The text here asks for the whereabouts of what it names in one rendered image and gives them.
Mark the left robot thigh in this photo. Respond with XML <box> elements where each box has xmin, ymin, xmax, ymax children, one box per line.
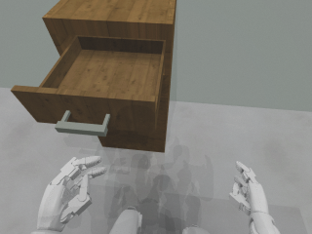
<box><xmin>109</xmin><ymin>210</ymin><xmax>142</xmax><ymax>234</ymax></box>

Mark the cabinet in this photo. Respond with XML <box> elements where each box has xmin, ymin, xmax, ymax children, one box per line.
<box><xmin>42</xmin><ymin>0</ymin><xmax>176</xmax><ymax>153</ymax></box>

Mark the robot left hand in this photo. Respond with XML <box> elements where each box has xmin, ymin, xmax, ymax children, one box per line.
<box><xmin>36</xmin><ymin>156</ymin><xmax>107</xmax><ymax>232</ymax></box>

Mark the robot right forearm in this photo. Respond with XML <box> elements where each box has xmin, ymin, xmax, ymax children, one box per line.
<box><xmin>248</xmin><ymin>212</ymin><xmax>281</xmax><ymax>234</ymax></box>

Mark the left robot shin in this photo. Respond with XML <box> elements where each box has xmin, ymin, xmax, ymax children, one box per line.
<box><xmin>127</xmin><ymin>207</ymin><xmax>137</xmax><ymax>211</ymax></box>

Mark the robot right hand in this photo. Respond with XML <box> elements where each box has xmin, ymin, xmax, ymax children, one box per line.
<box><xmin>229</xmin><ymin>161</ymin><xmax>269</xmax><ymax>217</ymax></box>

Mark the handle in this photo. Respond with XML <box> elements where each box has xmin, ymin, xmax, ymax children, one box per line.
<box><xmin>55</xmin><ymin>110</ymin><xmax>110</xmax><ymax>137</ymax></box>

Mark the drawer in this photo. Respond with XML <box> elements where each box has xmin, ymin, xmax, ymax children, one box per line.
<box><xmin>11</xmin><ymin>35</ymin><xmax>166</xmax><ymax>133</ymax></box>

